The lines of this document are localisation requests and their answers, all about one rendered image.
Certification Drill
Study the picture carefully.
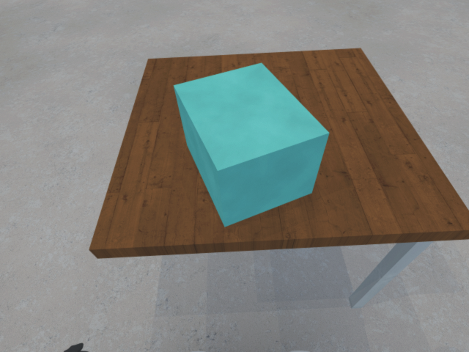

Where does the table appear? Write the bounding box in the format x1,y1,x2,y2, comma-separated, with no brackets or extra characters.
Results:
89,48,469,309

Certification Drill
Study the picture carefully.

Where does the carton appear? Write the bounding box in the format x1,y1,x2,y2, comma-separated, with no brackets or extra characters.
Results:
174,63,329,227

